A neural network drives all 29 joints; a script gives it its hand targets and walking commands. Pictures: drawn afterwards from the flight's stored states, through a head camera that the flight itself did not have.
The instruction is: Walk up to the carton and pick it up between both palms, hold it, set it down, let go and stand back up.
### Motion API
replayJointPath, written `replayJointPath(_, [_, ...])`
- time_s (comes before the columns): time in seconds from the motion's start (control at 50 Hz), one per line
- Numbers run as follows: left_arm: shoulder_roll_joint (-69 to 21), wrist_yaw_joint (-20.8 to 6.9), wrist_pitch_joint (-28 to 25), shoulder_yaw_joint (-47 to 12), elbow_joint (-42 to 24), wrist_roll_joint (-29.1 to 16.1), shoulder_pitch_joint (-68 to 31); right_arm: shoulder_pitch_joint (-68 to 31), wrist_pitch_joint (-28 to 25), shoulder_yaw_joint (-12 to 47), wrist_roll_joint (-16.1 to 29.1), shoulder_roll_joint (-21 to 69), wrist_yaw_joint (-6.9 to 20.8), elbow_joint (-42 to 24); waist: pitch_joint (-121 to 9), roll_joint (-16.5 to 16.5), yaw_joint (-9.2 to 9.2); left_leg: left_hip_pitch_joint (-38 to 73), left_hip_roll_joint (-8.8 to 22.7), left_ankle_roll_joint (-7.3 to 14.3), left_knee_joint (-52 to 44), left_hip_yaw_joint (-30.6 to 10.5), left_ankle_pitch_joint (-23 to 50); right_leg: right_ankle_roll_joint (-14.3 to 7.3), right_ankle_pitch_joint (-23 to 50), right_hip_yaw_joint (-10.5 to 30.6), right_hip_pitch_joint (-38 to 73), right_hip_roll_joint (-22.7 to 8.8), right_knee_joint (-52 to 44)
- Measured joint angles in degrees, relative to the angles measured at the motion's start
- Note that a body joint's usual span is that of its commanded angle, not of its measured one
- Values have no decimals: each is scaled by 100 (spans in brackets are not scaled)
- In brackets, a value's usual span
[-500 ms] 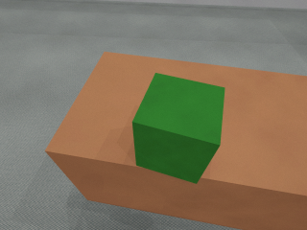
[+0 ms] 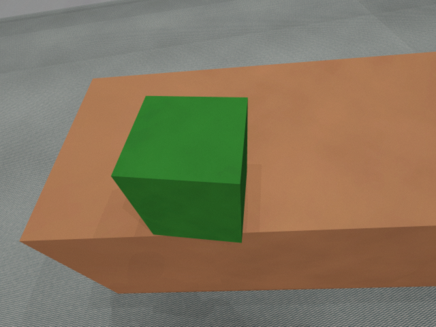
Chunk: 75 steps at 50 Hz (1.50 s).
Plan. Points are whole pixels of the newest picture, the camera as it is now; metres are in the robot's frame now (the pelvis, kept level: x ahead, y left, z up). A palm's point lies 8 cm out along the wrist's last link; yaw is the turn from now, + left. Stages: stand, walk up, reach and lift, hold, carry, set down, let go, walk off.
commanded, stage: walk up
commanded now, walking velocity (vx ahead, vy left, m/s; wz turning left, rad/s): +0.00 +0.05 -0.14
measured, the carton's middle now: (195, 172) +0.42 +0.04 +0.00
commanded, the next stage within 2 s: none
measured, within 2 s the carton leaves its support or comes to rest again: neither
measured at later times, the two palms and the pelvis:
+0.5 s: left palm out of the picture -0.01 +0.20 -0.14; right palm out of the picture +0.01 -0.21 -0.13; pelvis +0.01 +0.00 +0.01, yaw +0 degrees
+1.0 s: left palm out of the picture +0.00 +0.22 -0.13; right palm out of the picture -0.03 -0.19 -0.13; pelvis +0.00 +0.02 +0.01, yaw -4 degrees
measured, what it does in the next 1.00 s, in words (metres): steps on the spot: left foot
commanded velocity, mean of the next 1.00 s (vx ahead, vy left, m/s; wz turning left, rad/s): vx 0.00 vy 0.02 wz -0.09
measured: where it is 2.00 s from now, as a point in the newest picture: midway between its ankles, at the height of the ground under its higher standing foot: outside the picture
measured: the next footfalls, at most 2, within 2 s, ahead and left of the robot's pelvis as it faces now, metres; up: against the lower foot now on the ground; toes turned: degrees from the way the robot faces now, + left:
left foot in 0.42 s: +0.03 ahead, +0.12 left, +0.00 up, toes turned +5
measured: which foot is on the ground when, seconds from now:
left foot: up 0.00-0.40, down 0.42-1.00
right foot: down 0.00-1.00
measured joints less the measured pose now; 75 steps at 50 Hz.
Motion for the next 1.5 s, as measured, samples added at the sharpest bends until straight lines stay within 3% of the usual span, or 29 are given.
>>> replayJointPath(0.06, [-17,114,-81,-2,-82,41,132,-13,164,75,48,107,49,51,-196,-205,157,-209,-289,-23,732,-163,-411,-5,204,213,98,-87,-331])
replayJointPath(0.24, [-2,104,-230,-162,-9,-36,343,-327,204,101,67,87,162,171,18,-159,130,-611,-341,-93,992,-461,577,-90,683,153,538,-59,-1210])
replayJointPath(0.36, [-76,100,-113,-201,250,12,522,-307,248,174,68,156,163,304,-28,-132,109,-43,-293,-62,-305,-440,463,-69,546,-123,608,89,-1066])
replayJointPath(0.42, [-33,74,-50,-187,386,-14,555,-279,108,232,60,292,132,367,-40,-286,117,436,-301,-29,-1343,-396,1198,-29,391,-222,582,135,-833])
replayJointPath(0.48, [83,50,-18,-153,446,-109,627,-241,-27,294,62,507,127,428,-42,-712,289,651,-400,96,-1489,-207,1158,15,417,-46,682,38,-863])
replayJointPath(0.56, [62,24,59,-131,488,-101,680,-238,-87,295,102,560,81,421,-93,-831,373,730,-392,153,-1540,-58,1093,77,484,99,717,46,-952])
replayJointPath(0.82, [-15,62,4,-119,660,-69,625,-133,-155,227,110,493,40,407,-31,-491,247,886,-455,265,-1749,172,1182,197,607,317,749,-11,-1064])
replayJointPath(1.14, [32,105,32,-103,497,-68,464,36,-95,195,99,463,36,327,27,-562,188,774,-346,208,-1527,387,1084,138,519,515,480,74,-711])
replayJointPath(1.42, [82,77,31,-98,185,-35,409,26,70,143,53,302,48,163,-80,-372,256,506,-234,154,-1229,381,966,107,564,596,254,195,-628])
replayJointPath(1.5, [130,80,58,-92,159,-42,439,57,24,149,46,310,96,138,-108,-429,296,499,-312,272,-1306,331,979,179,645,671,249,178,-758])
